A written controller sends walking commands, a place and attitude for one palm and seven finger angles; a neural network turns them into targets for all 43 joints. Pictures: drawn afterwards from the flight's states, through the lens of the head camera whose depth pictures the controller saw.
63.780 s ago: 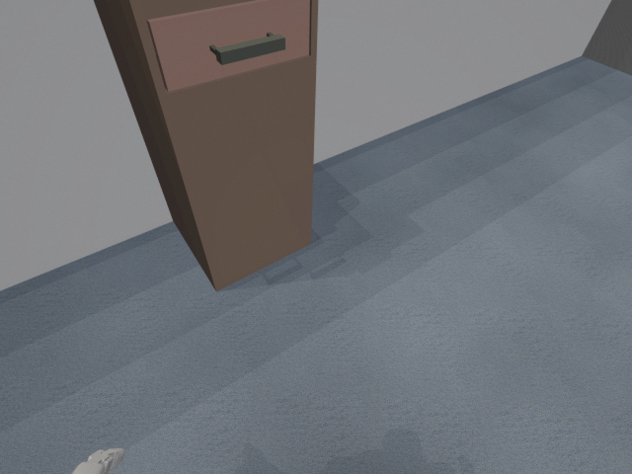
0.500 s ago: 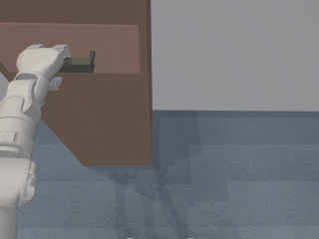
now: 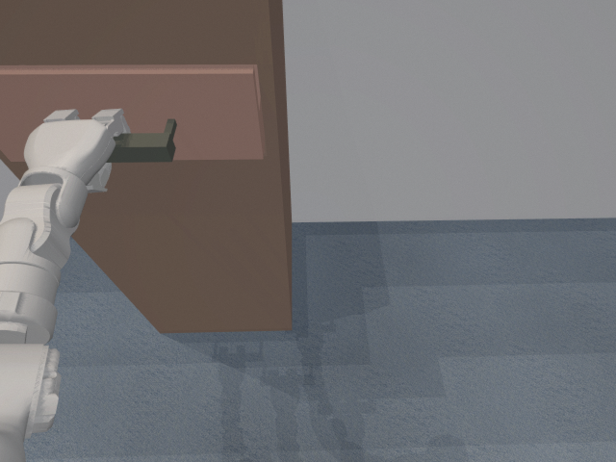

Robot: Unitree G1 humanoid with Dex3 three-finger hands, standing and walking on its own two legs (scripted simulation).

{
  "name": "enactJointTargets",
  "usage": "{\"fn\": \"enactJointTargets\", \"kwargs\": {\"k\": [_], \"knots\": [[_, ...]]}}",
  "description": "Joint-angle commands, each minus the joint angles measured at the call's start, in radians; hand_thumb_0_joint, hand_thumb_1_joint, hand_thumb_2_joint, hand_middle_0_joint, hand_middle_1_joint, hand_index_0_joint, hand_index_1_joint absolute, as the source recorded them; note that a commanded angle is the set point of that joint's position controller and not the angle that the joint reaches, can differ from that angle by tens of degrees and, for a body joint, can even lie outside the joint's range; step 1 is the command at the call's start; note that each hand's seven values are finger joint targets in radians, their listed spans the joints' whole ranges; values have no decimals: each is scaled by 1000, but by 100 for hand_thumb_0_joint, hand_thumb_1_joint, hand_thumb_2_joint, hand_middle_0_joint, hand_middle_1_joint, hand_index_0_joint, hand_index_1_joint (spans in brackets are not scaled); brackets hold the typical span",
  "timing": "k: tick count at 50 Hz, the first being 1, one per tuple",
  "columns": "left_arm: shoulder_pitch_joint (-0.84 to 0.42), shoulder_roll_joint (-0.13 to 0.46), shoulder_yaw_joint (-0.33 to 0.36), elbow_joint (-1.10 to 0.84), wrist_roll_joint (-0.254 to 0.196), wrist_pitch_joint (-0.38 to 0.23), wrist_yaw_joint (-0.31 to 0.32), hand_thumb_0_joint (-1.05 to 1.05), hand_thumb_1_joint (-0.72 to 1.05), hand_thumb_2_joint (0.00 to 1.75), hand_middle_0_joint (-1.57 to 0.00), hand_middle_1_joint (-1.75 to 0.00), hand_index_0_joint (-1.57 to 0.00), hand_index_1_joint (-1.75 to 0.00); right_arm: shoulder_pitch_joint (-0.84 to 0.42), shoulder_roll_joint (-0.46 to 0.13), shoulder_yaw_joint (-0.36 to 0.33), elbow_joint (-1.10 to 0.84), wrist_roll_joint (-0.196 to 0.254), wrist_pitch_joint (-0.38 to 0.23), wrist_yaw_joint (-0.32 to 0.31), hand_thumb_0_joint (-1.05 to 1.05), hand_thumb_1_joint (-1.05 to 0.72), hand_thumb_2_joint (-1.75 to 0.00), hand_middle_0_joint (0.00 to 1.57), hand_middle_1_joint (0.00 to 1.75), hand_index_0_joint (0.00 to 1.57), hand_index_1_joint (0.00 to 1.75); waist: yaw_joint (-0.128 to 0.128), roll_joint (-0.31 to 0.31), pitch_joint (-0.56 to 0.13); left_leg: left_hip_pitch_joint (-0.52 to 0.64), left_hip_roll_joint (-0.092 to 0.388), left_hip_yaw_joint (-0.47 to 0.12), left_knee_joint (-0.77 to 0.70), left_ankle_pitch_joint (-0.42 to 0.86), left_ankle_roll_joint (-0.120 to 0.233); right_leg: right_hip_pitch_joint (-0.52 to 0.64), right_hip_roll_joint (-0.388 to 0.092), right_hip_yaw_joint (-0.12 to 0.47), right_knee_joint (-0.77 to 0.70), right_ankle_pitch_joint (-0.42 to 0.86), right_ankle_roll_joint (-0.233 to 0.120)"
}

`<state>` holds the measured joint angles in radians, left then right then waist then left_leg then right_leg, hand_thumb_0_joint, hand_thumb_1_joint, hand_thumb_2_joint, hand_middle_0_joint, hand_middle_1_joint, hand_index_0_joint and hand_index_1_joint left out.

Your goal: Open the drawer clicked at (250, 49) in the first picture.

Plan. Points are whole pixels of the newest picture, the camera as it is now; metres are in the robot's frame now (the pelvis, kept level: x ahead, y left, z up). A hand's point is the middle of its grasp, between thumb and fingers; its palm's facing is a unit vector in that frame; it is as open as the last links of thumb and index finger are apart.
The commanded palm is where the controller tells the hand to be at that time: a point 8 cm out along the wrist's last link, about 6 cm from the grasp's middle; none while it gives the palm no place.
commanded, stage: pull the drawer open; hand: left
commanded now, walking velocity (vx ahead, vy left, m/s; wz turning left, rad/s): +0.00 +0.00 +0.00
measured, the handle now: (113, 136) +0.51 +0.26 +0.12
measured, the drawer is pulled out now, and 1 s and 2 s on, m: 0.01 0.12 0.26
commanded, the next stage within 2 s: none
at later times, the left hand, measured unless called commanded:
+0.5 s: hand (79, 219) +0.39 +0.28 +0.10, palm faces +0.01 -0.03 -1.00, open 6.1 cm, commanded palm +0.36 +0.28 +0.15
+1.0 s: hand (67, 251) +0.35 +0.28 +0.10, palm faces +0.02 -0.04 -1.00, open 6.1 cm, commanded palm +0.31 +0.28 +0.15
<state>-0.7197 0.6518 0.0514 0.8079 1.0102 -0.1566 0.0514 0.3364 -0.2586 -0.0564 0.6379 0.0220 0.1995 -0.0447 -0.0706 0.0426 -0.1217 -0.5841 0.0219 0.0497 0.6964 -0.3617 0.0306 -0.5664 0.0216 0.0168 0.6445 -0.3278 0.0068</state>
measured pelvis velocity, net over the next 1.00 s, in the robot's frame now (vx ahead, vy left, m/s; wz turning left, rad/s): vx -0.01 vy -0.01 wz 0.02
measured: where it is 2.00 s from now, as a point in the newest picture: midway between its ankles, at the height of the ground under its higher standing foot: outside the picture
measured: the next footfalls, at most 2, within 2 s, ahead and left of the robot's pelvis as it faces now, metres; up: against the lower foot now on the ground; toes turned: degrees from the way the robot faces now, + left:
none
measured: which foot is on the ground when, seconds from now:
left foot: down 0.00-1.00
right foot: down 0.00-1.00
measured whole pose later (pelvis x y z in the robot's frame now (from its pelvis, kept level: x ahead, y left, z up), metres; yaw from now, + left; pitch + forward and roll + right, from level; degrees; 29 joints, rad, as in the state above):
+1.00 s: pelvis -0.01 -0.01 +0.01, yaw +1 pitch +8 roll +0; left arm -0.26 0.60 0.06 0.32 0.91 -0.10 0.04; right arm 0.24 -0.27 -0.03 0.61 0.03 0.15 -0.07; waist 0.01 0.05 -0.08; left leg -0.44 0.01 0.04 0.64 -0.34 0.02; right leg -0.43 0.01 0.01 0.62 -0.33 0.00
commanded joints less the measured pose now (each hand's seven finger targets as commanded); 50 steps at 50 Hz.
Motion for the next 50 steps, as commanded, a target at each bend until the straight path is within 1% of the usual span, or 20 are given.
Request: {"fn": "enactJointTargets", "kwargs": {"k": [1, 3, 6, 9, 11, 14, 19, 20, 21, 23, 27, 28, 31, 32, 35, 40, 41, 43, 46, 50], "knots": [[-225, 239, 72, -225, -30, -7, 15, 0, 90, 90, -40, -135, -40, -135, 29, -165, -53, -105, 2, -17, -8, 0, -90, -90, 20, 30, 20, 30, 40, 4, -356, 266, -17, -20, -39, 583, 19, 195, 36, -35, -47, 406, -37], [-215, 242, 75, -238, -36, 2, 18, 0, 90, 90, -40, -135, -40, -135, 19, -167, -52, -104, 4, -20, -8, 0, -90, -90, 20, 30, 20, 30, 41, 1, -325, 262, -18, -22, -50, 552, 19, 190, 36, -38, -51, 390, -37], [-162, 278, 115, -291, -36, 12, 25, 0, 90, 90, -40, -135, -40, -135, -2, -167, -51, -116, 4, -22, -10, 0, -90, -90, 20, 30, 20, 30, 62, 2, -353, 271, -21, -19, -55, 573, 21, 229, 35, -33, -51, 409, -40], [-150, 212, 61, -314, -44, 25, 21, 0, 90, 90, -40, -135, -40, -135, -24, -159, -46, -119, 10, -27, -9, 0, -90, -90, 20, 30, 20, 30, 53, 18, -298, 274, -21, -22, -66, 541, 16, 198, 33, -42, -56, 371, -38], [-141, 244, 92, -366, -47, 28, 26, 0, 90, 90, -40, -135, -40, -135, -33, -161, -49, -128, 7, -30, -10, 0, -90, -90, 20, 30, 20, 30, 61, 20, -334, 298, -22, -22, -63, 564, 18, 218, 33, -37, -57, 378, -41], [-118, 196, 55, -368, -49, 44, 24, 0, 90, 90, -40, -135, -40, -135, -53, -153, -43, -130, 11, -37, -9, 0, -90, -90, 20, 30, 20, 30, 59, 19, -288, 295, -22, -30, -72, 525, 14, 194, 32, -46, -60, 343, -41], [-125, 199, 50, -358, -49, 57, 20, 0, 90, 90, -40, -135, -40, -135, -81, -151, -32, -132, 13, -44, -19, 0, -90, -90, 20, 30, 20, 30, 54, -16, -244, 271, -32, -26, -85, 425, 16, 192, 27, -46, -70, 304, -41], [-145, 197, 41, -359, -46, 57, 19, 0, 90, 90, -40, -135, -40, -135, -87, -150, -30, -132, 13, -47, -21, 0, -90, -90, 20, 30, 20, 30, 54, 7, -234, 269, -34, -25, -89, 391, 15, 180, 26, -46, -72, 278, -42], [-142, 199, 45, -352, -50, 56, 19, 0, 90, 90, -40, -135, -40, -135, -84, -152, -29, -129, 12, -48, -22, 0, -90, -90, 20, 30, 20, 30, 48, -25, -223, 261, -33, -28, -92, 375, 18, 184, 26, -48, -78, 266, -43], [-129, 203, 42, -318, -42, 59, 14, 0, 90, 90, -40, -135, -40, -135, -95, -150, -21, -130, 14, -50, -27, 0, -90, -90, 20, 30, 20, 30, 57, -22, -201, 245, -38, -28, -97, 338, 17, 177, 24, -48, -78, 244, -44], [-155, 227, 50, -322, -40, 55, 5, 0, 90, 90, -40, -135, -40, -135, -101, -147, -16, -131, 10, -55, -33, 0, -90, -90, 20, 30, 20, 30, 63, -9, -236, 246, -41, -23, -95, 326, 17, 199, 19, -40, -76, 250, -43], [-101, 230, 65, -321, -39, 54, 3, 0, 90, 90, -40, -135, -40, -135, -104, -144, -17, -137, 10, -55, -33, 0, -90, -90, 20, 30, 20, 30, 81, 1, -244, 249, -42, -22, -95, 345, 16, 210, 21, -41, -71, 262, -46], [-13, 249, 98, -359, -53, 48, -7, 0, 90, 90, -40, -135, -40, -135, -113, -147, -17, -153, 7, -54, -33, 0, -90, -90, 20, 30, 20, 30, 97, -18, -282, 249, -43, -17, -91, 386, 17, 262, 20, -35, -71, 310, -44], [-14, 207, 61, -381, -61, 45, -12, 0, 90, 90, -40, -135, -40, -135, -122, -142, -14, -157, 9, -56, -32, 0, -90, -90, 20, 30, 20, 30, 88, -7, -265, 251, -42, -16, -93, 377, 17, 247, 18, -37, -71, 308, -42], [91, 232, 107, -420, -76, 43, -14, 0, 90, 90, -40, -135, -40, -135, -135, -145, -17, -170, 9, -60, -32, 0, -90, -90, 20, 30, 20, 30, 111, -19, -248, 242, -39, -15, -104, 374, 17, 264, 20, -38, -73, 305, -42], [187, 209, 113, -527, -98, 49, -10, 0, 90, 90, -40, -135, -40, -135, -152, -144, -18, -183, 8, -72, -30, 0, -90, -90, 20, 30, 20, 30, 113, -17, -236, 258, -36, -18, -107, 408, 16, 272, 19, -38, -74, 326, -37], [194, 226, 133, -542, -100, 50, -7, 0, 90, 90, -40, -135, -40, -135, -156, -148, -20, -181, 8, -73, -30, 0, -90, -90, 20, 30, 20, 30, 114, -24, -233, 254, -35, -19, -109, 410, 15, 279, 21, -38, -75, 319, -39], [223, 192, 110, -570, -104, 58, -1, 0, 90, 90, -40, -135, -40, -135, -159, -142, -20, -183, 8, -81, -31, 0, -90, -90, 20, 30, 20, 30, 112, -12, -221, 265, -36, -20, -110, 405, 15, 264, 21, -40, -76, 311, -37], [237, 232, 150, -587, -106, 70, 6, 0, 90, 90, -40, -135, -40, -135, -167, -150, -20, -174, 7, -86, -35, 0, -90, -90, 20, 30, 20, 30, 114, -37, -205, 262, -36, -20, -117, 390, 15, 273, 21, -38, -84, 304, -37], [309, 224, 152, -655, -110, 82, 10, 0, 90, 90, -40, -135, -40, -135, -187, -141, -15, -176, 5, -96, -34, 0, -90, -90, 20, 30, 20, 30, 126, 1, -218, 284, -38, -22, -117, 425, 10, 284, 19, -38, -77, 329, -36]]}}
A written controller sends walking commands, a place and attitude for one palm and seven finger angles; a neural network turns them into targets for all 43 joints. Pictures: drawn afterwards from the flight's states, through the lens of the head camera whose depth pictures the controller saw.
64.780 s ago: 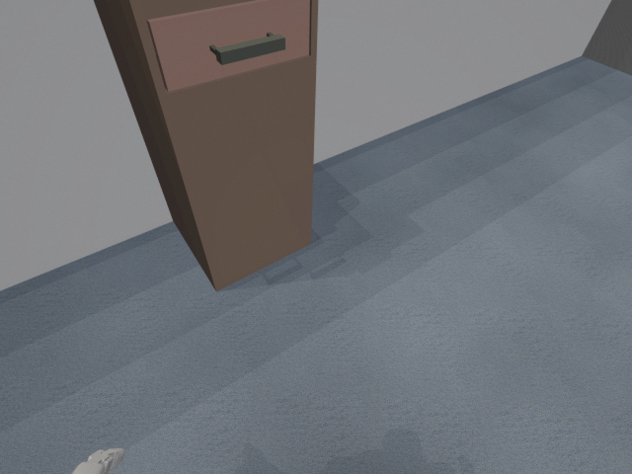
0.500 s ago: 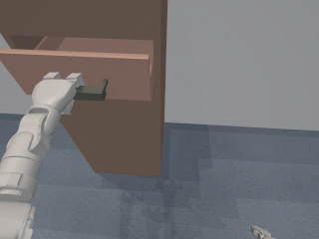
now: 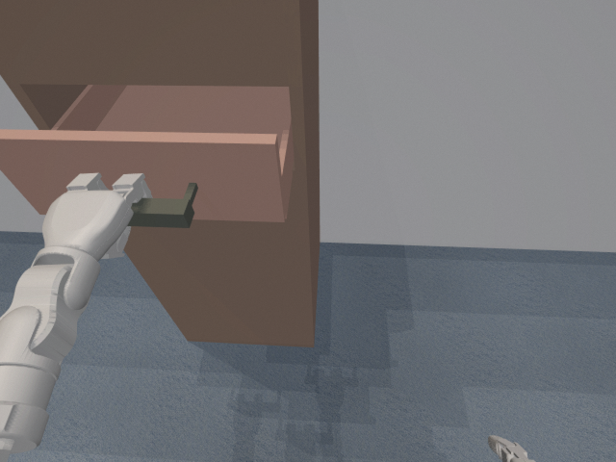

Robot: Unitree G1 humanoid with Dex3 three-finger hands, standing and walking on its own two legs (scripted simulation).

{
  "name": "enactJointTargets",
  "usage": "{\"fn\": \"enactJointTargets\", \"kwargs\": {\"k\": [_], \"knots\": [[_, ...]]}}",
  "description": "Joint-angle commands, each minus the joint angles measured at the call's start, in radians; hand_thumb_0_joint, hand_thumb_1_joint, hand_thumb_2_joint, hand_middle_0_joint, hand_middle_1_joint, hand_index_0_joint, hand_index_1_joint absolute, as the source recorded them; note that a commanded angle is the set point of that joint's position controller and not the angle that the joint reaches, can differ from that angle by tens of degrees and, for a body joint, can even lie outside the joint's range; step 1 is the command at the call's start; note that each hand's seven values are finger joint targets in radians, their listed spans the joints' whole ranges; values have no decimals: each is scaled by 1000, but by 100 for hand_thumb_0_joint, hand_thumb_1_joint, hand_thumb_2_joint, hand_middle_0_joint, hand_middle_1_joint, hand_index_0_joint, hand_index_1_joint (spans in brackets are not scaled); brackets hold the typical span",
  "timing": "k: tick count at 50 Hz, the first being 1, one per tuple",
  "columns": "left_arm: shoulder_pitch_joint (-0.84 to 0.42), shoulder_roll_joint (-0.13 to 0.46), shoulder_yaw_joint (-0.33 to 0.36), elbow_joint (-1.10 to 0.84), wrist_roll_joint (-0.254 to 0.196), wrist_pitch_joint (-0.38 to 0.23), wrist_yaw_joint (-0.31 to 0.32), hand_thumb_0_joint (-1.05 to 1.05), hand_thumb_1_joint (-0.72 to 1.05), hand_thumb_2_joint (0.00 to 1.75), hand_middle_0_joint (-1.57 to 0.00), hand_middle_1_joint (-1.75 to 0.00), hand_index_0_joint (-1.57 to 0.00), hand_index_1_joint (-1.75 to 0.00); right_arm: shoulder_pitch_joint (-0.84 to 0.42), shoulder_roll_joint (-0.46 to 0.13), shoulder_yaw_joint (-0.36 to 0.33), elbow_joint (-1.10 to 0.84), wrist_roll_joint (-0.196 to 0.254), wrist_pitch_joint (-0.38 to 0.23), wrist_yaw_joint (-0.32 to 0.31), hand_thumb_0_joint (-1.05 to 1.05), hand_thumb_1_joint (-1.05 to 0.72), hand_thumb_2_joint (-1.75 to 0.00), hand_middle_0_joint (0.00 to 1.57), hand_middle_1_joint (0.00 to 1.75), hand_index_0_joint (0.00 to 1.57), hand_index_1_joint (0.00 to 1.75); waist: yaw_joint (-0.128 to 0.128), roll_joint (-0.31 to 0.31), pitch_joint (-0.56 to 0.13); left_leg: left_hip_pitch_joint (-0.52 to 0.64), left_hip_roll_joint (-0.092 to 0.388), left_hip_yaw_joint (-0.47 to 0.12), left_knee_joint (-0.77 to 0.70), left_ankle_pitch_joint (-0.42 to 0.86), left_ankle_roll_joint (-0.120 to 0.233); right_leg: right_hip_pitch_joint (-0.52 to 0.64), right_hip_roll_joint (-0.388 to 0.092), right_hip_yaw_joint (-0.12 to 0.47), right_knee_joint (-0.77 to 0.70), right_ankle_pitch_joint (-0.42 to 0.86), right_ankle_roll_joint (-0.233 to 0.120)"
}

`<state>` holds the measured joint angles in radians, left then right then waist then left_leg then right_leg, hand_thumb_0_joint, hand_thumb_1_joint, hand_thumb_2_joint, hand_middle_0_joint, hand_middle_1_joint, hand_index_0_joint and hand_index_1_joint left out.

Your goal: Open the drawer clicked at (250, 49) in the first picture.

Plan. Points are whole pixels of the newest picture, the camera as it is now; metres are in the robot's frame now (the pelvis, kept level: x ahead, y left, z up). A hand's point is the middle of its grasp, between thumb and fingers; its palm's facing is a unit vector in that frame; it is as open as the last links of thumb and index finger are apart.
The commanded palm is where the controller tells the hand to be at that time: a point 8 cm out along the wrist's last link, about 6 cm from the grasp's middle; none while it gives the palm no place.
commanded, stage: pull the drawer open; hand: left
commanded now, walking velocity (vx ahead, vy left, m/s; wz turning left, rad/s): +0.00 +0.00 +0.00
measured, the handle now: (134, 199) +0.42 +0.26 +0.12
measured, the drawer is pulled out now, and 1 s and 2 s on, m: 0.12 0.26 0.29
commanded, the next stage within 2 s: open the thumb to release the handle in 1.66 s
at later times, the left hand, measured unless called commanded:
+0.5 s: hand (92, 289) +0.29 +0.28 +0.10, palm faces +0.03 -0.04 -1.00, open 6.0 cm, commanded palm +0.26 +0.28 +0.15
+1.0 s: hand (66, 343) +0.22 +0.28 +0.09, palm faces +0.05 -0.04 -1.00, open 6.0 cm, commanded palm +0.20 +0.28 +0.15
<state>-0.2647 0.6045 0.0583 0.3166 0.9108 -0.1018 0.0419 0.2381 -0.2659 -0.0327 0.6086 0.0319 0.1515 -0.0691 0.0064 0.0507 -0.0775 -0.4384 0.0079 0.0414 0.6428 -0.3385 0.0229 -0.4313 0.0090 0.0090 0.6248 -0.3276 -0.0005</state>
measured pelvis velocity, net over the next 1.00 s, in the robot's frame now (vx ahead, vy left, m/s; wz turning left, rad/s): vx -0.01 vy -0.01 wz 0.04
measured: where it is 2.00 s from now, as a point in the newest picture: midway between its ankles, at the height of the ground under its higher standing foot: outside the picture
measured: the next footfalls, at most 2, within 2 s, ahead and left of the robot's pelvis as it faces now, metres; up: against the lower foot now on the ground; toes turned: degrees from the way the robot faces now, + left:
none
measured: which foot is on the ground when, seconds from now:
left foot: down 0.00-1.00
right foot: down 0.00-1.00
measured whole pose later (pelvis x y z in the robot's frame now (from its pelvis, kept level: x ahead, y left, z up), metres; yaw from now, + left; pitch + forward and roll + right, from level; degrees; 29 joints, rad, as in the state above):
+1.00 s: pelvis -0.01 -0.01 +0.00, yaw +2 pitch +3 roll +0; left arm 0.21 0.60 0.12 -0.12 0.85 -0.12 0.10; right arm 0.13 -0.25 0.00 0.61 0.00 0.09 -0.08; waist 0.08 0.07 -0.04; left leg -0.37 0.00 0.01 0.64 -0.32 0.01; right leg -0.35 0.00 -0.03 0.62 -0.33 -0.01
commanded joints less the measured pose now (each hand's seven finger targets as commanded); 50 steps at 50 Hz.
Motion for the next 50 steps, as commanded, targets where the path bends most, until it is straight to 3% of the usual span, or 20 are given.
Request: {"fn": "enactJointTargets", "kwargs": {"k": [1, 2, 8, 11, 13, 14, 16, 19, 21, 29, 33, 38, 41, 43, 46, 47, 50], "knots": [[-137, 256, 140, -191, -17, 26, 21, 0, 90, 90, -40, -135, -40, -135, -91, -135, -41, -147, -6, -49, -9, 0, -90, -90, 20, 30, 20, 30, 43, -19, -269, 148, -23, -15, -61, 416, 19, 153, 32, -31, -60, 333, -28], [-121, 239, 125, -216, -22, 28, 22, 0, 90, 90, -40, -135, -40, -135, -103, -128, -37, -156, -5, -55, -8, 0, -90, -90, 20, 30, 20, 30, 49, 2, -264, 151, -24, -15, -62, 411, 18, 149, 29, -31, -60, 327, -26], [-30, 215, 126, -285, -24, 43, 32, 0, 90, 90, -40, -135, -40, -135, -133, -121, -33, -160, -10, -68, -7, 0, -90, -90, 20, 30, 20, 30, 53, -16, -252, 177, -23, -20, -62, 438, 16, 149, 31, -37, -64, 330, -24], [-38, 249, 155, -297, -27, 47, 34, 0, 90, 90, -40, -135, -40, -135, -147, -126, -25, -154, -13, -69, -10, 0, -90, -90, 20, 30, 20, 30, 51, -28, -222, 158, -26, -22, -72, 402, 13, 160, 30, -37, -73, 319, -25], [11, 235, 152, -300, -26, 50, 33, 0, 90, 90, -40, -135, -40, -135, -158, -115, -21, -158, -14, -74, -11, 0, -90, -90, 20, 30, 20, 30, 62, -27, -213, 160, -28, -21, -76, 391, 12, 161, 29, -39, -74, 311, -24], [-14, 212, 121, -318, -24, 50, 30, 0, 90, 90, -40, -135, -40, -135, -168, -115, -17, -159, -13, -75, -12, 0, -90, -90, 20, 30, 20, 30, 54, -6, -204, 166, -28, -21, -78, 382, 11, 143, 29, -40, -77, 299, -23], [-17, 225, 137, -329, -29, 47, 31, 0, 90, 90, -40, -135, -40, -135, -171, -116, -18, -153, -16, -76, -14, 0, -90, -90, 20, 30, 20, 30, 50, -19, -200, 170, -28, -20, -78, 379, 11, 151, 28, -40, -85, 294, -24], [20, 196, 113, -377, -22, 45, 31, 0, 90, 90, -40, -135, -40, -135, -188, -106, -13, -162, -19, -81, -11, 0, -90, -90, 20, 30, 20, 30, 65, 23, -212, 191, -29, -23, -80, 400, 7, 150, 27, -38, -82, 300, -25], [38, 209, 130, -377, -33, 47, 30, 0, 90, 90, -40, -135, -40, -135, -190, -110, -13, -155, -22, -80, -12, 0, -90, -90, 20, 30, 20, 30, 60, -19, -214, 186, -30, -23, -81, 390, 8, 172, 26, -37, -90, 307, -24], [208, 245, 203, -446, -57, 33, 22, 0, 90, 90, -40, -135, -40, -135, -226, -104, -3, -165, -28, -85, -17, 0, -90, -90, 20, 30, 20, 30, 88, -22, -187, 169, -35, -18, -86, 369, 7, 201, 19, -31, -86, 335, -19], [262, 219, 197, -516, -68, 19, 30, 0, 90, 90, -40, -135, -40, -135, -236, -98, -4, -172, -31, -90, -12, 0, -90, -90, 20, 30, 20, 30, 89, 13, -173, 177, -31, -21, -89, 367, 3, 188, 19, -35, -87, 313, -19], [357, 200, 210, -593, -73, 6, 56, 0, 90, 90, -40, -135, -40, -135, -235, -96, -11, -178, -36, -101, -5, 0, -90, -90, 20, 30, 20, 30, 92, 15, -184, 191, -27, -25, -80, 385, 1, 177, 19, -36, -83, 310, -17], [346, 215, 231, -571, -76, 7, 71, 0, 90, 90, -40, -135, -40, -135, -235, -103, -7, -172, -37, -104, -10, 0, -90, -90, 20, 30, 20, 30, 77, -34, -134, 158, -29, -28, -85, 311, 1, 155, 21, -39, -94, 261, -16], [351, 224, 242, -567, -70, 2, 81, 0, 90, 90, -40, -135, -40, -135, -237, -100, -8, -172, -36, -109, -14, 0, -90, -90, 20, 30, 20, 30, 83, -24, -135, 154, -32, -27, -85, 277, 2, 147, 18, -35, -94, 239, -15], [311, 212, 224, -573, -66, 2, 89, 0, 90, 90, -40, -135, -40, -135, -239, -100, -6, -162, -36, -112, -16, 0, -90, -90, 20, 30, 20, 30, 71, 1, -137, 160, -31, -28, -86, 261, -1, 132, 19, -39, -98, 211, -16], [332, 218, 229, -583, -64, 3, 92, 0, 90, 90, -40, -135, -40, -135, -238, -97, -4, -169, -36, -115, -17, 0, -90, -90, 20, 30, 20, 30, 82, 9, -154, 167, -32, -27, -82, 263, 0, 135, 15, -38, -94, 213, -15], [340, 219, 225, -571, -60, 13, 91, 0, 90, 90, -40, -135, -40, -135, -246, -95, -1, -165, -35, -111, -18, 0, -90, -90, 20, 30, 20, 30, 84, 12, -143, 156, -35, -27, -85, 251, -2, 139, 15, -36, -96, 212, -15]]}}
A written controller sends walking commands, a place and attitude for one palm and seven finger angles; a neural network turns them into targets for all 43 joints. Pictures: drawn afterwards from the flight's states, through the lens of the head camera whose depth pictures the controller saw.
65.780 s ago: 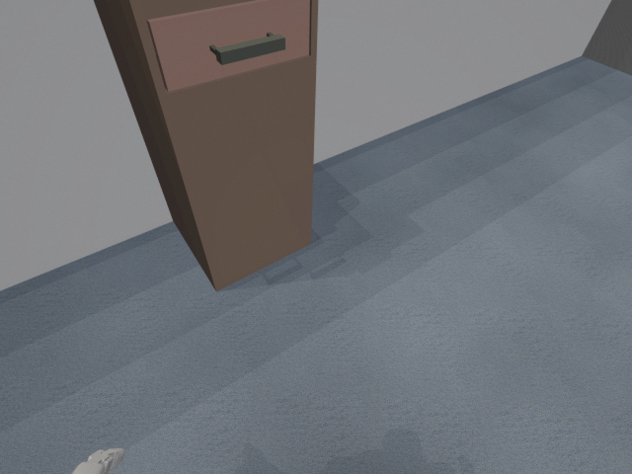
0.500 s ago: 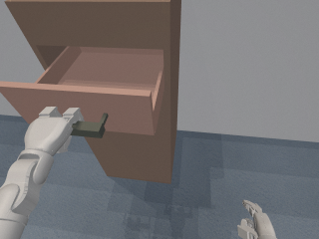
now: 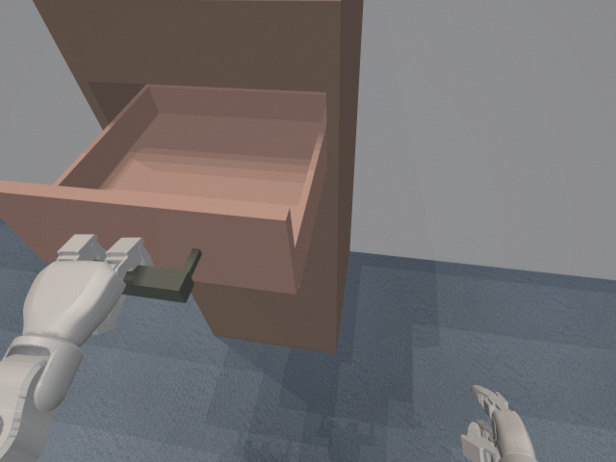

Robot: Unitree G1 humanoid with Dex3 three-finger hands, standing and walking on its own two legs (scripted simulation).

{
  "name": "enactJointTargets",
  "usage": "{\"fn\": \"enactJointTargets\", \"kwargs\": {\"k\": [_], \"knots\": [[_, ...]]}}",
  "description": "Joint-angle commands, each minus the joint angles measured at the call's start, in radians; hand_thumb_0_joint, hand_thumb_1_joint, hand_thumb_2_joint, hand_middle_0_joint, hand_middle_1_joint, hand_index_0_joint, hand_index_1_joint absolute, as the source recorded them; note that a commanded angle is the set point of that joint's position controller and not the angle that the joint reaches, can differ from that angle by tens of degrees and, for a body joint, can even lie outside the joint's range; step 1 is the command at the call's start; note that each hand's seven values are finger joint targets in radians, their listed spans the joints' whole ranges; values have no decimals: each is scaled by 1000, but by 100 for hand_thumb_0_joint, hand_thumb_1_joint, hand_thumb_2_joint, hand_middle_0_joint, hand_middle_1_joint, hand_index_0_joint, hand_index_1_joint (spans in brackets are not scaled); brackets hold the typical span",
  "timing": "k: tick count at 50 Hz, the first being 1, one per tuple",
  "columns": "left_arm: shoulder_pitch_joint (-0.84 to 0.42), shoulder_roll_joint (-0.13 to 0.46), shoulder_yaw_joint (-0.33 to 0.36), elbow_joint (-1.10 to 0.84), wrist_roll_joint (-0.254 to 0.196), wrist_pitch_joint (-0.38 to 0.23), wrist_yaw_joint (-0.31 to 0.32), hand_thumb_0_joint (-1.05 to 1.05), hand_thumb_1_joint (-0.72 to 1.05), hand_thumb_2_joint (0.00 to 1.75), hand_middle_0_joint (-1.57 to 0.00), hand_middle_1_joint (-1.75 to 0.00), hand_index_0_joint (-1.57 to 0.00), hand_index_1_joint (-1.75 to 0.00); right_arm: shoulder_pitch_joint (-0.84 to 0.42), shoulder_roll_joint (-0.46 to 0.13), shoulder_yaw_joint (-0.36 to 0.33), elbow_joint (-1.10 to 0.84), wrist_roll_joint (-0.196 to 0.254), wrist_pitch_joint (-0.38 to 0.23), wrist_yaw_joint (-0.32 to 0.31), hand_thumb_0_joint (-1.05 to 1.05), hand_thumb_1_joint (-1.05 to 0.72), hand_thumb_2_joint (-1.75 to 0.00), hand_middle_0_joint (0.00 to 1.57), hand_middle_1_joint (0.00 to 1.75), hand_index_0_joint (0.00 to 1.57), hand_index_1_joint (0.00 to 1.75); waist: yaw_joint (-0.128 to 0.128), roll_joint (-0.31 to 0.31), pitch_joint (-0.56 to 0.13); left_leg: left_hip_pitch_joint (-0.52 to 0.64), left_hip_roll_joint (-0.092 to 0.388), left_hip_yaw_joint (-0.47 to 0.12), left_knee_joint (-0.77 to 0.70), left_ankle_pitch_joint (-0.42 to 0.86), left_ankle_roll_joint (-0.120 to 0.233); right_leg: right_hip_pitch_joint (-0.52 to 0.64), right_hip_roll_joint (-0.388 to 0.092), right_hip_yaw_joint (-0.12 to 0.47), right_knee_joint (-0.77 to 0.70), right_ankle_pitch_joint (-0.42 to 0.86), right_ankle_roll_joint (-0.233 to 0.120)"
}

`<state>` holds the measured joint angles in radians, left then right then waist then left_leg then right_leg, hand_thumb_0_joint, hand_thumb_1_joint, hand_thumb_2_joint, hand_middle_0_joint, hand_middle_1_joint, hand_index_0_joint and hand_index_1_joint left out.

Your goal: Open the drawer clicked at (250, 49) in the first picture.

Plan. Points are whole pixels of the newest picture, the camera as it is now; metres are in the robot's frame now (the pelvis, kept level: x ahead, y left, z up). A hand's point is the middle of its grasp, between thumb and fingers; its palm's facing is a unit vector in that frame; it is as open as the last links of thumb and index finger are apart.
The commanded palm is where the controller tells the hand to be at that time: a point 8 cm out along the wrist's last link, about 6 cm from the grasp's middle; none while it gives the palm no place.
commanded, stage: pull the drawer open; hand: left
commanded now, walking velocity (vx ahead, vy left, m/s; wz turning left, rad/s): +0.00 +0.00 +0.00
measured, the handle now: (131, 263) +0.30 +0.26 +0.12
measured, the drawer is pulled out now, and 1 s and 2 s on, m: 0.26 0.29 0.30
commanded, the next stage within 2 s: open the thumb to release the handle in 0.66 s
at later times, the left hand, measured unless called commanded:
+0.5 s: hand (86, 345) +0.20 +0.28 +0.09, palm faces +0.02 -0.04 -1.00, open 6.0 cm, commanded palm +0.17 +0.28 +0.14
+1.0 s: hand (84, 331) +0.22 +0.29 +0.10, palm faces +0.04 -0.02 -1.00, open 7.1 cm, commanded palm +0.19 +0.30 +0.14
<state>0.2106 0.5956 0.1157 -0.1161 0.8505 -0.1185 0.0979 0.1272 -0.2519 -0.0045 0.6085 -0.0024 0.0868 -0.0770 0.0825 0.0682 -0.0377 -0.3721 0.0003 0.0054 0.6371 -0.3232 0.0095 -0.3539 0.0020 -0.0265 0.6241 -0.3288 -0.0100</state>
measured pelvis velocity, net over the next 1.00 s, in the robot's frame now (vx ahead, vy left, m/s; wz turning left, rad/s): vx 0.02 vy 0.01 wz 0.00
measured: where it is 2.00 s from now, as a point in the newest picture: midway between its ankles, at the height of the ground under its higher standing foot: outside the picture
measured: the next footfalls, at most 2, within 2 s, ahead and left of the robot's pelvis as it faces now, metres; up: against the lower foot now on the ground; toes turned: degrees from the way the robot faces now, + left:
none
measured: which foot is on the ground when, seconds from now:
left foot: down 0.00-1.00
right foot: down 0.00-1.00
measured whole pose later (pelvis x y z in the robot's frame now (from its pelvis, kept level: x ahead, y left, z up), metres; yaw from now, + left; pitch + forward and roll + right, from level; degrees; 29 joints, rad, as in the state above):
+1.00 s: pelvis +0.02 +0.01 +0.00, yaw +0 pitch +6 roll -1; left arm 0.48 0.63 0.20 -0.33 0.81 -0.11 0.15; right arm 0.13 -0.23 0.00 0.59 -0.01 0.10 -0.06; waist 0.09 0.08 -0.07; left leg -0.41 0.00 0.01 0.69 -0.38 0.02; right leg -0.38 0.00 -0.02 0.65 -0.37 0.00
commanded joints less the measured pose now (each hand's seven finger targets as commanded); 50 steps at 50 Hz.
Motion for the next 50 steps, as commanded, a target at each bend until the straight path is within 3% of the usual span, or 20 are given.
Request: {"fn": "enactJointTargets", "kwargs": {"k": [1, 8, 11, 14, 16, 18, 25, 26, 29, 31, 33, 37, 38, 39, 40, 41, 43, 45, 47, 50], "knots": [[-123, 242, 188, -144, -6, 29, 35, 0, 90, 90, -40, -135, -40, -135, -137, -111, -31, -160, -1, -47, -11, 0, -90, -90, 20, 30, 20, 30, 8, -12, -195, 93, -25, 6, -81, 241, 11, 75, 25, -2, -96, 211, -8], [-35, 226, 181, -163, -22, 37, 18, 0, 90, 90, -40, -135, -40, -135, -152, -103, -21, -174, 0, -44, -9, 0, -90, -90, 20, 30, 20, 30, 21, -21, -157, 79, -24, 6, -94, 211, 10, 80, 22, -3, -100, 190, -6], [42, 235, 209, -213, -30, 36, 14, 0, 90, 90, -40, -135, -40, -135, -161, -107, -22, -185, -2, -45, -5, 0, -90, -90, 20, 30, 20, 30, 34, -14, -179, 94, -20, 7, -91, 248, 10, 100, 24, -1, -97, 216, -8], [90, 194, 177, -255, -33, 34, 15, 0, 90, 90, -40, -135, -40, -135, -156, -102, -19, -193, -2, -49, 5, 0, -90, -90, 20, 30, 20, 30, 27, -3, -149, 91, -18, 7, -90, 240, 9, 77, 21, -5, -97, 209, -5], [119, 200, 195, -274, -39, 33, 19, 0, 90, 90, -40, -135, -40, -135, -159, -108, -22, -195, -4, -51, 6, 0, -90, -90, 20, 30, 20, 30, 26, -12, -143, 91, -13, 5, -89, 249, 8, 77, 24, -5, -98, 215, -5], [182, 205, 211, -302, -36, 30, 29, 0, 90, 90, -40, -135, -40, -135, -152, -106, -23, -198, -5, -54, 11, 0, -90, -90, 20, 30, 20, 30, 37, 12, -151, 89, -12, 5, -87, 251, 6, 81, 20, -6, -89, 214, -6], [325, 178, 220, -410, -38, 34, 71, 0, 90, 90, -40, -135, -40, -135, -137, -115, -28, -218, -5, -59, 24, 0, -90, -90, 20, 30, 20, 30, 30, 14, -148, 85, 0, 6, -64, 269, 1, 44, 17, -11, -76, 216, 2], [327, 195, 243, -423, -39, 32, 79, 0, 90, 90, -40, -135, -40, -135, -136, -122, -28, -214, -6, -59, 24, 0, -90, -90, 20, 30, 20, 30, 26, 8, -149, 81, 4, 3, -61, 286, -2, 48, 22, -8, -75, 224, -1], [447, 166, 233, -455, -42, 51, 92, 0, 90, 90, -40, -135, -40, -135, -128, -122, -29, -227, -4, -60, 33, 0, -90, -90, 20, 30, 20, 30, 43, 13, -188, 87, 10, 8, -49, 338, -3, 59, 14, -12, -59, 264, 5], [475, 197, 273, -478, -44, 64, 103, 0, 90, 90, -40, -135, -40, -135, -137, -130, -30, -228, -4, -55, 33, 0, -90, -90, 20, 30, 20, 30, 50, 23, -204, 84, 16, 9, -42, 384, -8, 74, 16, -2, -54, 300, 4], [495, 177, 261, -479, -41, 73, 107, 0, 90, 90, -40, -135, -40, -135, -131, -123, -28, -226, -3, -49, 39, 0, -90, -90, 20, 30, 20, 30, 40, 18, -174, 70, 17, 9, -37, 388, -8, 53, 14, -9, -48, 297, 8], [502, 165, 250, -528, -37, 81, 121, 0, 90, 90, -40, -135, -40, -135, -123, -128, -30, -239, -4, -50, 44, 0, -90, -90, 20, 30, 20, 30, 35, 47, -195, 87, 30, 6, -27, 442, -11, 37, 14, -16, -38, 298, 11], [173, 313, 344, -402, -8, 62, 131, 0, 90, 90, -40, -135, -40, -135, -102, -125, -26, -170, -10, -34, 25, 0, -90, -90, 20, 30, 20, 30, -30, -16, -113, 52, 8, -8, -21, 331, -5, -22, 28, -21, -43, 245, 6], [160, 288, 338, -336, -1, 49, 129, 0, 83, 87, -40, -134, -40, -134, -119, -119, -28, -186, -16, -38, 14, 0, -90, -90, 20, 30, 20, 30, 3, -6, -109, 43, 1, -7, -30, 262, -1, -22, 26, -22, -43, 203, 0], [187, 270, 326, -302, 5, 39, 129, 0, 76, 84, -39, -134, -39, -134, -109, -111, -26, -187, -14, -41, 12, 0, -90, -90, 20, 30, 20, 30, -2, -13, -110, 43, -1, -6, -28, 258, 2, -23, 26, -25, -42, 200, -2], [211, 254, 322, -327, -6, 32, 127, 0, 69, 81, -38, -133, -38, -133, -115, -111, -33, -194, -9, -45, 10, 0, -90, -90, 20, 30, 20, 30, 15, 20, -144, 66, 0, -3, -26, 290, 3, -6, 28, -19, -48, 219, -4], [233, 241, 307, -333, -37, 29, 113, 0, 55, 75, -38, -131, -38, -131, -89, -110, -45, -187, -5, -50, 9, 0, -90, -90, 20, 30, 20, 30, 24, 44, -231, 110, 0, -1, -11, 379, -1, 28, 24, -18, -37, 277, 0], [212, 232, 283, -371, -56, 31, 99, 0, 41, 69, -36, -130, -36, -130, -87, -113, -47, -184, -7, -49, 8, 0, -90, -90, 20, 30, 20, 30, 15, 30, -279, 135, 3, -5, -2, 449, -6, 42, 19, -19, -31, 333, 7], [260, 252, 308, -320, -54, 45, 89, 0, 27, 63, -35, -128, -35, -128, -96, -111, -37, -180, -9, -41, 11, 0, -90, -90, 20, 30, 20, 30, 24, -17, -250, 102, 3, -8, -6, 443, -5, 56, 19, -21, -30, 347, 8], [214, 260, 296, -311, -38, 50, 75, 0, 6, 54, -34, -126, -34, -126, -115, -113, -31, -182, -7, -27, 10, 0, -90, -90, 20, 30, 20, 30, 17, -18, -173, 68, -2, -5, -22, 358, 0, 33, 20, -18, -44, 300, 6]]}}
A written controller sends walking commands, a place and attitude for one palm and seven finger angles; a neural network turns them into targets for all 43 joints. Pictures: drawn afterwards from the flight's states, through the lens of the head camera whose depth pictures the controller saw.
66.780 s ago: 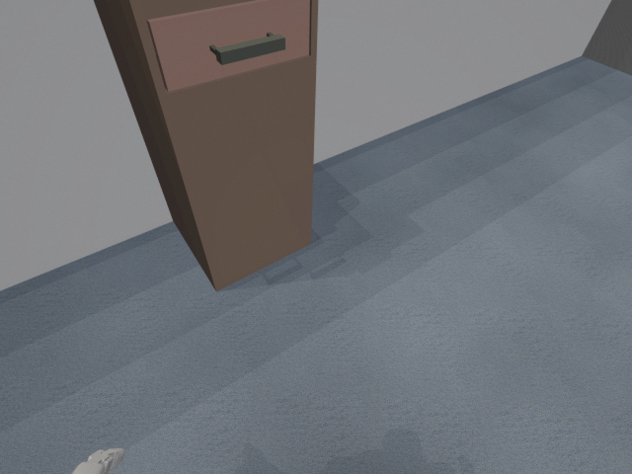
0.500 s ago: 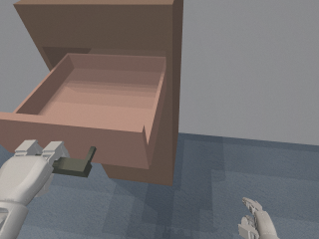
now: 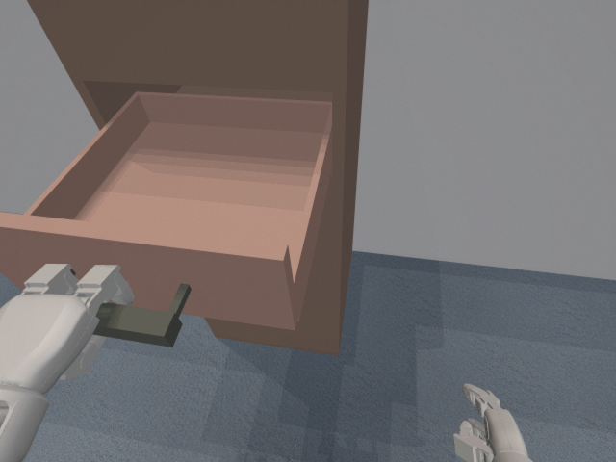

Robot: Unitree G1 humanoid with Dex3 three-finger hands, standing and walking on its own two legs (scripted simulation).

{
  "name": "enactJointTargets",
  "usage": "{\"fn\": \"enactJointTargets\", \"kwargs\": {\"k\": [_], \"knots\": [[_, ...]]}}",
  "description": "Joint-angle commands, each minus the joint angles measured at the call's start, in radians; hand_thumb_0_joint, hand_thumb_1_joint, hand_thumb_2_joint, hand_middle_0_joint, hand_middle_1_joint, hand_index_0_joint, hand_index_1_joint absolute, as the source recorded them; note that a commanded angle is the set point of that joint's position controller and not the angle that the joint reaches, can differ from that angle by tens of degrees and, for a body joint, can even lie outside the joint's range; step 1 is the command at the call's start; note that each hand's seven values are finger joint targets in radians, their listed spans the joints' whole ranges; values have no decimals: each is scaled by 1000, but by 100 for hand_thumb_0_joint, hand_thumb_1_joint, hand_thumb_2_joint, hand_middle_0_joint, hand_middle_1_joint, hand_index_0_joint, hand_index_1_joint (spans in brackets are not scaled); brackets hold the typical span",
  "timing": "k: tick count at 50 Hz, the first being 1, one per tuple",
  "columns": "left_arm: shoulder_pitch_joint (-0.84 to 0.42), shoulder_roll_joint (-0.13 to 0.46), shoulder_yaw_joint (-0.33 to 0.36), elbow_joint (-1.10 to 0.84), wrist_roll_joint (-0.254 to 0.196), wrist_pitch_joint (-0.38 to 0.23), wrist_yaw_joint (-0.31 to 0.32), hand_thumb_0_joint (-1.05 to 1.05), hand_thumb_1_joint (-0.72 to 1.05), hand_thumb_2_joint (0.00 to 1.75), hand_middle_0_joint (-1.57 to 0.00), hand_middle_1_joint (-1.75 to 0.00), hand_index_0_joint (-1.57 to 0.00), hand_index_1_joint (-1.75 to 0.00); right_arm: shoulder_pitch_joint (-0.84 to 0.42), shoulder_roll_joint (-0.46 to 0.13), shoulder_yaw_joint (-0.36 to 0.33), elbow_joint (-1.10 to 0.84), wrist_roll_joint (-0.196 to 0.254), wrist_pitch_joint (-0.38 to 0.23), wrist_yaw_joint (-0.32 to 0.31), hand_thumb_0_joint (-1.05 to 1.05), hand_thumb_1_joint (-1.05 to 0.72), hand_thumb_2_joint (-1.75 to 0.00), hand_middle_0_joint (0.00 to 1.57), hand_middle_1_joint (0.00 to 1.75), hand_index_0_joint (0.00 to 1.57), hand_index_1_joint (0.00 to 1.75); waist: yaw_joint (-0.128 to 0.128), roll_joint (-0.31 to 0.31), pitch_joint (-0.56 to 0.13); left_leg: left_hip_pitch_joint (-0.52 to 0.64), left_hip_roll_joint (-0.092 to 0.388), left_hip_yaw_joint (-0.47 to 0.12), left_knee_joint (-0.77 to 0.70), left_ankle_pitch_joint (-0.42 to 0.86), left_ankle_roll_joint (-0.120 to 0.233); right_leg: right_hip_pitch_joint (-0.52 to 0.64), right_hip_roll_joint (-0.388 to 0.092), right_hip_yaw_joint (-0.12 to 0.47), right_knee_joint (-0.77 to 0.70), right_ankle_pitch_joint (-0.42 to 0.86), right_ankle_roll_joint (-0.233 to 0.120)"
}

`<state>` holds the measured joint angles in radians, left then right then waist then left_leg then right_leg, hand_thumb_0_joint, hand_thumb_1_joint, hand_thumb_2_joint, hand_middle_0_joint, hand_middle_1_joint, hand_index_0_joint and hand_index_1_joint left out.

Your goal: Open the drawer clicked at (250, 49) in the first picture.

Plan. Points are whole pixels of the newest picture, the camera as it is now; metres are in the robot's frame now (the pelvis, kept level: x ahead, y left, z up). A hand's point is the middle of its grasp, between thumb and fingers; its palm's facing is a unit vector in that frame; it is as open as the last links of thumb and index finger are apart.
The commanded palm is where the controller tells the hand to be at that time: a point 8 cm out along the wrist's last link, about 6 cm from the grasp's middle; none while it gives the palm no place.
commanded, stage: open the thumb to release the handle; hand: left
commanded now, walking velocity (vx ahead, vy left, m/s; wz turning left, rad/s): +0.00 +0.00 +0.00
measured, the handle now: (113, 301) +0.25 +0.26 +0.12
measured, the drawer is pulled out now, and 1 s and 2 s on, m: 0.29 0.30 0.30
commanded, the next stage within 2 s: lift the hand off the handle in 0.26 s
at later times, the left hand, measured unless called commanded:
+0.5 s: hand (76, 359) +0.18 +0.28 +0.10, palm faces +0.05 -0.05 -1.00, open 13.8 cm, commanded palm +0.16 +0.28 +0.15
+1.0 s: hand (52, 329) +0.19 +0.28 +0.15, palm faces +0.12 -0.01 -0.99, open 13.8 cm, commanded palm +0.16 +0.28 +0.20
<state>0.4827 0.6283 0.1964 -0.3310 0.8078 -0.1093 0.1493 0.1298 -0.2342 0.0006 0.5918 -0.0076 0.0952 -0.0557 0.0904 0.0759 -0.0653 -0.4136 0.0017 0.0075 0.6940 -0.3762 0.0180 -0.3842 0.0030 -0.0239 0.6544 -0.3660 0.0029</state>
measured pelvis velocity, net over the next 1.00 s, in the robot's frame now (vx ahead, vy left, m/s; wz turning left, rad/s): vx -0.02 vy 0.00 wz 0.02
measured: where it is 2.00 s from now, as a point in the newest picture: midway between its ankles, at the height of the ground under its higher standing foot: outside the picture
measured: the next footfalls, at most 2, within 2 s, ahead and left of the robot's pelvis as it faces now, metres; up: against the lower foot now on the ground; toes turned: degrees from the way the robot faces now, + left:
none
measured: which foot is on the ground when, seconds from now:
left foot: down 0.00-1.00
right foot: down 0.00-1.00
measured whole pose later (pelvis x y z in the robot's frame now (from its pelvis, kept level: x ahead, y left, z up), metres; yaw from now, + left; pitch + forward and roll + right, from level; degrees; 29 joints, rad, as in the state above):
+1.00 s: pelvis -0.02 +0.00 +0.01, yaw +1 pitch +0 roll -1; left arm 0.29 0.65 0.17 -0.29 0.77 -0.05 0.01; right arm 0.11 -0.24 0.03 0.60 0.01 0.09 -0.08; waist 0.10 0.10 -0.05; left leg -0.30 -0.01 -0.01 0.61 -0.31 0.01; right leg -0.27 -0.01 -0.04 0.58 -0.31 0.00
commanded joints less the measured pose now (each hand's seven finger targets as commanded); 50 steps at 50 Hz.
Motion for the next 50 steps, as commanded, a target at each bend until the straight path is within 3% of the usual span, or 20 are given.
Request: {"fn": "enactJointTargets", "kwargs": {"k": [1, 8, 11, 14, 17, 18, 19, 23, 28, 34, 36, 38, 41, 44, 48, 50], "knots": [[-59, 236, 231, -107, -3, 38, 21, 0, -1, 51, -33, -125, -33, -125, -131, -134, -34, -166, -2, -38, -12, 0, -90, -90, 20, 30, 20, 30, 12, -16, -158, 118, -2, -5, -81, 409, -9, 81, 22, -15, -80, 345, -12], [-9, 245, 259, -78, -39, 17, 3, 0, -50, 30, -30, -120, -30, -120, -122, -127, -30, -172, 0, -39, -16, 0, -90, -90, 20, 30, 20, 30, 20, -11, -137, 105, -10, -1, -85, 361, -5, 93, 18, -16, -88, 336, -10], [-24, 264, 280, -89, -40, 3, 11, 0, -50, 30, -30, -120, -30, -120, -134, -134, -32, -177, -2, -42, -20, 0, -90, -90, 20, 30, 20, 30, 23, 3, -153, 106, -12, 1, -83, 341, -6, 93, 21, -9, -91, 322, -12], [-18, 263, 286, -54, -44, -11, 14, 0, -50, 30, -30, -120, -30, -120, -125, -131, -33, -173, -2, -45, -22, 0, -90, -90, 20, 30, 20, 30, 21, -24, -129, 81, -20, 2, -79, 298, -4, 85, 15, -9, -90, 311, -10], [-57, 279, 298, -69, -43, -24, 23, 0, -50, 30, -30, -120, -30, -120, -129, -133, -36, -173, -3, -47, -23, 0, -90, -90, 20, 30, 20, 30, 19, 2, -148, 86, -22, 4, -72, 294, -4, 81, 11, -1, -86, 314, -11], [71, 127, 172, -173, -63, -19, 20, 0, -50, 30, -30, -120, -30, -120, -135, -126, -38, -210, 0, -60, -10, 0, -90, -90, 20, 30, 20, 30, 31, 45, -193, 116, -19, 8, -73, 327, -5, 94, 6, -7, -78, 329, -8], [57, 164, 196, -183, -64, -18, 30, 0, -50, 30, -30, -120, -30, -120, -115, -132, -43, -195, 5, -61, -6, 0, -90, -90, 20, 30, 20, 30, 9, 29, -181, 108, -12, 7, -65, 344, -8, 74, 11, -11, -78, 328, -5], [-12, 202, 210, -140, -20, -4, 51, 0, -50, 30, -30, -120, -30, -120, -125, -136, -38, -185, -7, -59, -8, 0, -90, -90, 20, 30, 20, 30, 0, -16, -129, 69, -14, -3, -73, 265, -5, 40, 12, -10, -81, 254, -8], [-157, 219, 185, -65, 14, 7, 40, 0, -50, 30, -30, -120, -30, -120, -126, -131, -36, -171, -4, -60, -22, 0, -90, -90, 20, 30, 20, 30, -9, -9, -121, 70, -19, -1, -85, 202, 1, 31, 11, -4, -97, 189, -11], [-271, 215, 140, -56, 10, 16, 9, 0, -50, 30, -30, -120, -30, -120, -131, -127, -29, -166, 2, -57, -32, 0, -90, -90, 20, 30, 20, 30, -10, 5, -133, 99, -20, -10, -105, 224, -2, 47, 14, -14, -105, 192, -12], [-298, 268, 179, -83, 12, 15, 3, 0, -50, 30, -30, -120, -30, -120, -145, -126, -27, -162, -1, -59, -39, 0, -90, -90, 20, 30, 20, 30, 2, 19, -157, 125, -19, -9, -112, 249, 1, 77, 14, -7, -114, 209, -17], [-309, 243, 150, -100, 13, 19, -10, 0, -50, 30, -30, -120, -30, -120, -151, -117, -20, -163, 1, -57, -38, 0, -90, -90, 20, 30, 20, 30, 3, 36, -161, 136, -22, -12, -124, 257, 0, 91, 11, -12, -119, 208, -17], [-318, 275, 180, -159, -15, 15, -31, 0, -50, 30, -30, -120, -30, -120, -166, -121, -18, -171, 4, -64, -40, 0, -90, -90, 20, 30, 20, 30, 9, 45, -169, 168, -15, -16, -137, 305, -2, 124, 15, -12, -133, 240, -18], [-324, 233, 138, -155, -30, 29, -60, 0, -50, 30, -30, -120, -30, -120, -165, -114, -12, -166, 5, -61, -34, 0, -90, -90, 20, 30, 20, 30, 0, 16, -123, 167, -14, -17, -161, 308, -4, 122, 13, -26, -149, 242, -12], [-337, 252, 143, -87, -40, 74, -116, 0, -50, 30, -30, -120, -30, -120, -167, -121, -8, -156, 14, -49, -30, 0, -90, -90, 20, 30, 20, 30, 5, -14, -69, 159, -11, -14, -198, 285, -7, 142, 14, -28, -176, 216, -11], [-351, 269, 146, -94, -42, 95, -146, 0, -50, 30, -30, -120, -30, -120, -166, -127, -6, -161, 16, -44, -28, 0, -90, -90, 20, 30, 20, 30, 10, -27, -87, 173, -12, -12, -210, 289, -6, 165, 10, -26, -186, 222, -8]]}}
